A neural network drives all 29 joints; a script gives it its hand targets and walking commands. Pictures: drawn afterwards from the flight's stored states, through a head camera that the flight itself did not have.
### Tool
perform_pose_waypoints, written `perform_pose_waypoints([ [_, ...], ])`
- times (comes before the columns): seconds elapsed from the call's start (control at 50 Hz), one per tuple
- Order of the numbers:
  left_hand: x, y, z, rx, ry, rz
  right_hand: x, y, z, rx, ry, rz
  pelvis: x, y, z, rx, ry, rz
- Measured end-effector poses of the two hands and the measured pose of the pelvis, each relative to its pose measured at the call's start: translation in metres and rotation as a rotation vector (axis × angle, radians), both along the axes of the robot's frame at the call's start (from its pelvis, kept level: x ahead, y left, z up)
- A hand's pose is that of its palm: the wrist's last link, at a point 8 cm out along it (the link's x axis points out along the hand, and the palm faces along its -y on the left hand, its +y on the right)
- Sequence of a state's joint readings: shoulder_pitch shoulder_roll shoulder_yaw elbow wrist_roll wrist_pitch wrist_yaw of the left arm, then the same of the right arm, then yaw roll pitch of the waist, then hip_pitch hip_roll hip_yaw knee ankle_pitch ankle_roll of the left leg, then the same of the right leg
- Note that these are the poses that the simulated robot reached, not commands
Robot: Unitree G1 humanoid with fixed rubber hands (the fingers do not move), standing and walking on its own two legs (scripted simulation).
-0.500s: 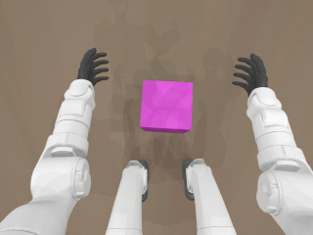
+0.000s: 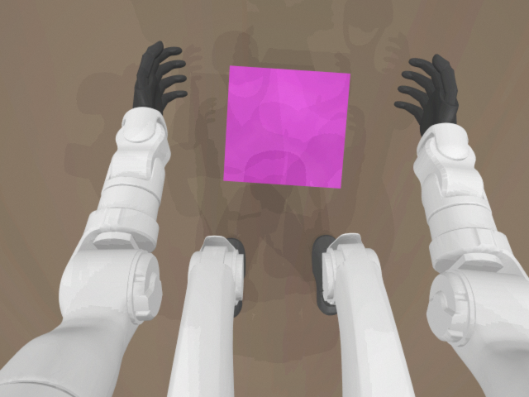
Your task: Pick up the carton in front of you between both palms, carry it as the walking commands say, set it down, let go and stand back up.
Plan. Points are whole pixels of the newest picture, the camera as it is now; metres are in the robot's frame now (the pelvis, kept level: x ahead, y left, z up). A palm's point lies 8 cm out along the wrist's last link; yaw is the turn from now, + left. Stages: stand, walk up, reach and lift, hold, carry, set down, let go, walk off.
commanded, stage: reach and lift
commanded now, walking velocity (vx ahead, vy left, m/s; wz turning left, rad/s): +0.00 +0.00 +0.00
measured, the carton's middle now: (282, 136) +0.46 -0.01 -0.41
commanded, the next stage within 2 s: none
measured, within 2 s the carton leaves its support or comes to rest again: leaves its support in 1.32 s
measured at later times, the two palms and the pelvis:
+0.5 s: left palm (188, 124) +0.48 +0.18 -0.34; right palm (381, 135) +0.46 -0.19 -0.34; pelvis -0.05 +0.00 -0.15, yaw +0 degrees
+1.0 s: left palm (204, 122) +0.48 +0.15 -0.34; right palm (373, 132) +0.46 -0.18 -0.33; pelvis -0.04 +0.00 -0.16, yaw +0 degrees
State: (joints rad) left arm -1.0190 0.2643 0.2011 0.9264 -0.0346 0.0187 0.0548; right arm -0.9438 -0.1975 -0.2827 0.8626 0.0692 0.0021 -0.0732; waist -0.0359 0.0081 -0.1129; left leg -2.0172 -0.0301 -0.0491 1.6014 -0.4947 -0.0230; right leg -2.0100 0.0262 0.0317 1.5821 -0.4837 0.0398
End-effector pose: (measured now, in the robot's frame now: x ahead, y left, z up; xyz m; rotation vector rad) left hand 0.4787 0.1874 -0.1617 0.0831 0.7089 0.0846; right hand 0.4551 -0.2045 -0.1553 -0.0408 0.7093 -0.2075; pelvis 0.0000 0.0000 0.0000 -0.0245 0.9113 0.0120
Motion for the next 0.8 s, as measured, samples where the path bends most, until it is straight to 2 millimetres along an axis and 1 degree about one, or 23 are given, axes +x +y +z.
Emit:
perform_pose_waypoints([
  [0.06, -0.003, 0.000, -0.031, 0.000, -0.008, -0.004, -0.003, -0.002, -0.031, 0.000, -0.003, 0.002, -0.006, 0.000, -0.027, -0.001, -0.008, -0.002],
  [0.1, -0.004, 0.000, -0.048, 0.000, -0.017, -0.006, -0.004, -0.002, -0.048, 0.002, -0.011, 0.004, -0.011, -0.001, -0.045, -0.002, -0.022, -0.004],
  [0.22, -0.001, -0.001, -0.085, -0.002, -0.025, 0.001, -0.003, 0.001, -0.088, 0.014, -0.019, -0.001, -0.028, -0.002, -0.089, 0.002, -0.085, -0.007],
  [0.36, -0.001, -0.006, -0.130, -0.004, 0.016, 0.009, -0.002, 0.007, -0.136, 0.022, 0.022, 0.002, -0.044, -0.003, -0.125, 0.007, -0.159, -0.007],
  [0.44, -0.001, -0.008, -0.158, -0.003, 0.036, 0.011, -0.001, 0.009, -0.164, 0.021, 0.042, 0.006, -0.048, -0.003, -0.141, 0.008, -0.190, -0.008],
  [0.5, 0.000, -0.009, -0.177, -0.007, 0.036, 0.012, 0.001, 0.010, -0.181, 0.016, 0.044, 0.008, -0.049, -0.003, -0.151, 0.008, -0.215, -0.004],
  [0.54, 0.000, -0.010, -0.184, -0.010, 0.031, 0.008, 0.003, 0.006, -0.186, 0.000, 0.049, 0.013, -0.048, -0.004, -0.155, 0.009, -0.237, -0.005],
  [0.6, 0.001, -0.014, -0.189, -0.012, 0.025, -0.009, 0.007, 0.004, -0.186, 0.005, 0.035, 0.000, -0.044, -0.003, -0.159, 0.006, -0.244, -0.008],
  [0.7, 0.007, -0.021, -0.185, -0.019, 0.005, -0.023, 0.008, 0.009, -0.183, 0.016, 0.027, 0.004, -0.039, -0.002, -0.162, 0.001, -0.235, -0.013],
  [0.8, 0.007, -0.021, -0.179, -0.015, 0.016, -0.020, 0.005, 0.013, -0.181, 0.020, 0.032, 0.008, -0.038, -0.001, -0.161, 0.002, -0.224, -0.013],
])
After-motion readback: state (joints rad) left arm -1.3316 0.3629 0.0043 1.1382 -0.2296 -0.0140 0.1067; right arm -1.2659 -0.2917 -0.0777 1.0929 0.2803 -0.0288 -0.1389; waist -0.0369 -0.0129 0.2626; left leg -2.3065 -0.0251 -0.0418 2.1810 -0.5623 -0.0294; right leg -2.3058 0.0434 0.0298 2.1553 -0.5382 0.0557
